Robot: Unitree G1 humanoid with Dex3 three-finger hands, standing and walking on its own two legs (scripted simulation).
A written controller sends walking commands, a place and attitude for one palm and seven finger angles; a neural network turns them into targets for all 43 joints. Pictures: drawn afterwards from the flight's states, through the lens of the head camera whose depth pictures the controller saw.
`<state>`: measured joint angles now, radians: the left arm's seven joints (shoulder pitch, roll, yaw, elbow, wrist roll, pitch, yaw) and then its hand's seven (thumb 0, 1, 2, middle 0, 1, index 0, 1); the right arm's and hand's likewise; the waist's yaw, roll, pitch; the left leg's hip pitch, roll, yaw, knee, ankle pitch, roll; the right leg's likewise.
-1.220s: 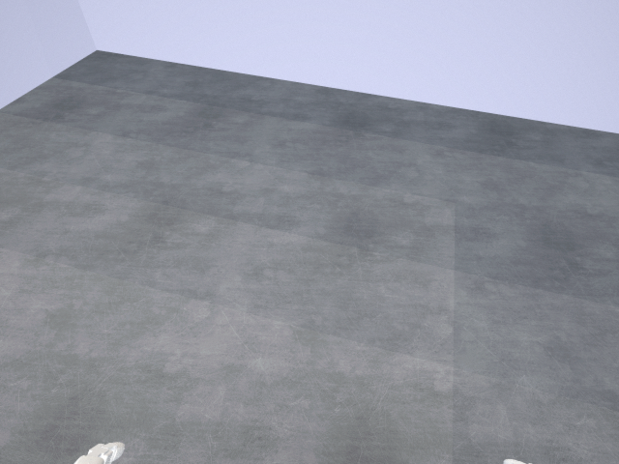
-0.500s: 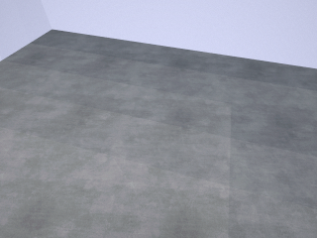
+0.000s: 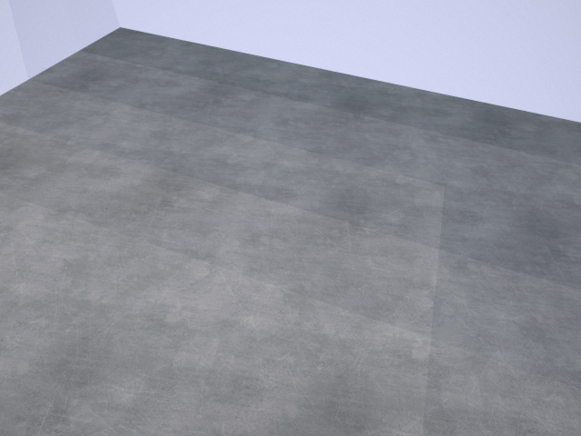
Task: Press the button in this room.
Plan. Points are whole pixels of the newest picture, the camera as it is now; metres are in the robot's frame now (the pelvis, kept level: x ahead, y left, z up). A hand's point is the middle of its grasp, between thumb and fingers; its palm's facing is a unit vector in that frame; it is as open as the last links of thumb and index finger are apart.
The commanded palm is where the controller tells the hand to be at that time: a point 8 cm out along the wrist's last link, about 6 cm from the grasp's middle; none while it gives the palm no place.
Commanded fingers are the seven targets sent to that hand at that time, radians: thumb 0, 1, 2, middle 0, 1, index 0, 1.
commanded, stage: turn or walk to find it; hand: left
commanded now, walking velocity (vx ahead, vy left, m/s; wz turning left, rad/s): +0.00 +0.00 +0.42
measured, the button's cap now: out of the picture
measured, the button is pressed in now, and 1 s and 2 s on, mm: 0 0 0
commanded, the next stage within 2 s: none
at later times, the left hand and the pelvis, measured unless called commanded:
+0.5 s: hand out of the picture +0.03 +0.19 -0.15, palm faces +0.20 -0.93 -0.29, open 7.4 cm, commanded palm none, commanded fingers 0.00 0.90 0.90 -0.20 -0.30 -0.20 -0.30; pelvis -0.03 -0.03 +0.00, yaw +11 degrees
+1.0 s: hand out of the picture -0.15 +0.16 -0.19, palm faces +0.49 -0.85 -0.21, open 7.4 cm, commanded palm none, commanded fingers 0.00 0.90 0.90 -0.20 -0.30 -0.20 -0.30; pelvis -0.05 -0.01 -0.01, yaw +26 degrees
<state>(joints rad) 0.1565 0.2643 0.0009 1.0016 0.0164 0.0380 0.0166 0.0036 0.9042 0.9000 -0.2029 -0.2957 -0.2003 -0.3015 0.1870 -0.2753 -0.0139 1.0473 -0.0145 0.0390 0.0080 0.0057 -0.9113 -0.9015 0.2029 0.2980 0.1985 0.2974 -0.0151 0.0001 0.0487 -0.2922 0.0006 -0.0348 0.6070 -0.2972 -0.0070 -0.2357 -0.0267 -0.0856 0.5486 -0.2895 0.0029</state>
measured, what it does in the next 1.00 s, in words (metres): steps on the spot, turning left: right foot, then left foot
